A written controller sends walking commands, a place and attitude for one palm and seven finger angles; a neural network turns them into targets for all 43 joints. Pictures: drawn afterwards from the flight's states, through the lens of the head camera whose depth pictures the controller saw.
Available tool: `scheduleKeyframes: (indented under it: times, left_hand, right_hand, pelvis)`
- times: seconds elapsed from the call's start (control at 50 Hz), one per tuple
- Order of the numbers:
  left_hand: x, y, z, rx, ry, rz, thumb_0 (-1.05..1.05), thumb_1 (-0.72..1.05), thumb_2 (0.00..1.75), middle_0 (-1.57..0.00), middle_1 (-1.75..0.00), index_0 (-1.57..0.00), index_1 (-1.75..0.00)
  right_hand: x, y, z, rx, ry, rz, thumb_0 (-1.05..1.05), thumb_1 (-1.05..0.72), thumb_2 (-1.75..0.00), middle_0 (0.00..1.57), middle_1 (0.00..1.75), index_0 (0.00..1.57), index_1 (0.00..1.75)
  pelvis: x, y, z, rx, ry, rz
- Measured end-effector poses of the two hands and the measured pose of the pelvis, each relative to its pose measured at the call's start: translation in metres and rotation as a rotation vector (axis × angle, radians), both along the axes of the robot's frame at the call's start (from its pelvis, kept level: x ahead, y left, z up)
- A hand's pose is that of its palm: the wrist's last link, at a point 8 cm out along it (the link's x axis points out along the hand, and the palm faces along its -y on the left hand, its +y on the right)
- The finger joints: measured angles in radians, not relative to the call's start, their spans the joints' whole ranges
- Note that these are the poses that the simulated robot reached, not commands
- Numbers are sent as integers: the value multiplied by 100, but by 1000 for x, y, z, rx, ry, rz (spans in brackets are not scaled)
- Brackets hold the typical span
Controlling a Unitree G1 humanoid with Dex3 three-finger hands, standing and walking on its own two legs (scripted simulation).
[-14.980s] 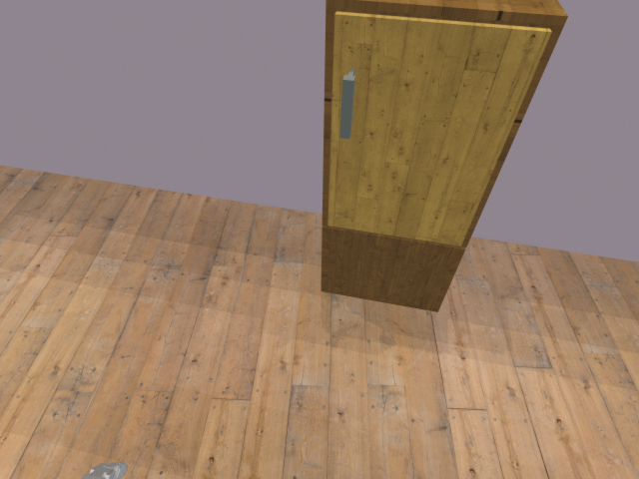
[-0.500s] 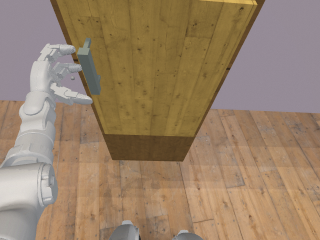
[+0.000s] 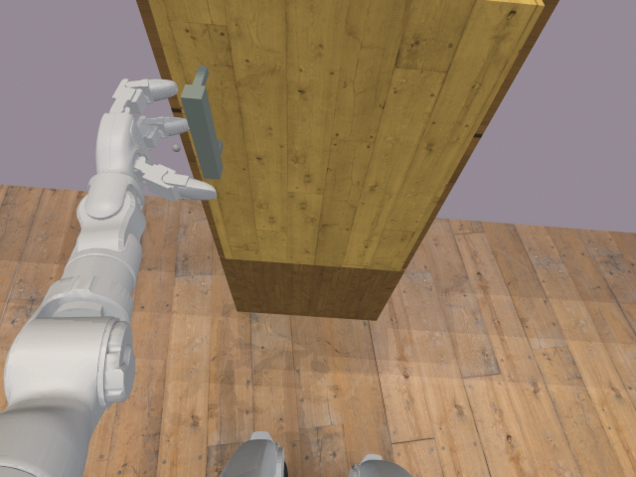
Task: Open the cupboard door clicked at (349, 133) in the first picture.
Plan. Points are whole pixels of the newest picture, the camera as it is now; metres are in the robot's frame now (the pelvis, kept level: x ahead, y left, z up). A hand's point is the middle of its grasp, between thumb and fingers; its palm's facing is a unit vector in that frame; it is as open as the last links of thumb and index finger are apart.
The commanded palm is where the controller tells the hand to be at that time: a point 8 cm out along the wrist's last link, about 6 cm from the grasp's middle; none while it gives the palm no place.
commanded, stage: slide the fingers in behind the handle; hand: left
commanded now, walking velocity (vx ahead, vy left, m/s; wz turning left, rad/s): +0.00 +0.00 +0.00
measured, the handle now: (207, 125) +0.53 +0.16 +0.10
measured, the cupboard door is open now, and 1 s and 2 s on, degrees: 0 0 0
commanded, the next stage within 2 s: move the hooked fingers beside the handle in 0.04 s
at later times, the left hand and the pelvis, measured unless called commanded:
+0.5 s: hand (177, 149) +0.48 +0.19 +0.10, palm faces +0.04 -1.00 +0.00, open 14.8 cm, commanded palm +0.46 +0.21 +0.10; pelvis +0.00 +0.00 +0.00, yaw -1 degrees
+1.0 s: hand (171, 149) +0.48 +0.19 +0.11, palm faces -0.01 -1.00 +0.00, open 14.0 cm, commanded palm +0.46 +0.24 +0.10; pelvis +0.01 -0.01 +0.01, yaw -4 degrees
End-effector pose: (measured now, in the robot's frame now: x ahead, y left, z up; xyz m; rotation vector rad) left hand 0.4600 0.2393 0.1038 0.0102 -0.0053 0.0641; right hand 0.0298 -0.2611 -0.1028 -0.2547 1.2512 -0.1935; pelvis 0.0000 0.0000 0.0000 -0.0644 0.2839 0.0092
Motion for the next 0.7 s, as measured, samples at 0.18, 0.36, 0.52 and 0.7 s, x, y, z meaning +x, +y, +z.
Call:
scheduleKeyframes:
  times: [0.18,0.36,0.52,0.7]
  left_hand:
    - [0,-1,0,4,-2,6,-1,-50,30,-22,-121,-16,-121]
    - [-2,-2,-1,-3,-2,-12,-1,-50,30,-25,-120,-12,-119]
    - [-2,-1,-1,-7,-2,-21,-1,-50,30,-29,-120,-12,-118]
    - [-3,0,0,-9,2,-47,-1,-50,30,-30,-120,-15,-116]
  right_hand:
    - [-3,-2,-1,-3,10,6,0,-91,-90,20,29,21,30]
    - [-5,-5,2,-4,2,-16,0,-91,-90,20,29,21,30]
    - [-5,-7,3,-5,-9,-42,0,-91,-90,20,29,21,30]
    - [-3,-8,5,-7,-24,-75,0,-91,-90,20,29,21,30]
  pelvis:
    - [-1,-1,-1,1,1,4]
    - [0,-3,1,2,-4,-7]
    - [3,-5,3,6,-9,-23]
    - [6,-7,5,10,-20,-40]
